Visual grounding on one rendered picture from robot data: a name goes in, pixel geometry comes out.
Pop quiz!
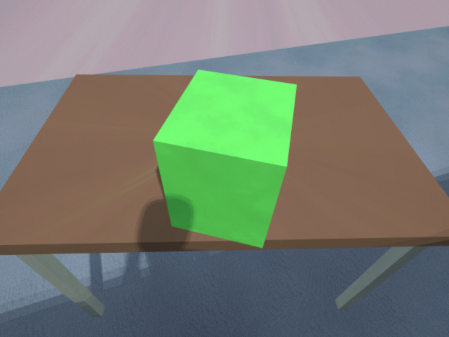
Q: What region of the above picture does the carton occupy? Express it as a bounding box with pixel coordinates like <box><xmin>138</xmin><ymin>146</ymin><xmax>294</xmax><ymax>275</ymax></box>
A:
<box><xmin>153</xmin><ymin>70</ymin><xmax>297</xmax><ymax>248</ymax></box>

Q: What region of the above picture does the table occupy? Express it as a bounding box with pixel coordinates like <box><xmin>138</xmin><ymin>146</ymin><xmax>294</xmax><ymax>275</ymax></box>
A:
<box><xmin>0</xmin><ymin>74</ymin><xmax>449</xmax><ymax>317</ymax></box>

